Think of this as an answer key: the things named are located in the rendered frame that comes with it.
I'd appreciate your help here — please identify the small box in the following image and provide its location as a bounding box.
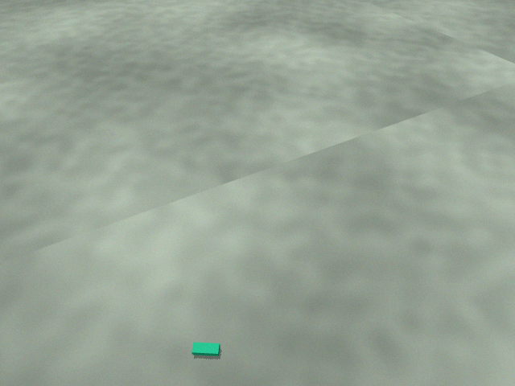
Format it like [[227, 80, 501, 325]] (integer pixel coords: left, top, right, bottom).
[[192, 343, 220, 356]]

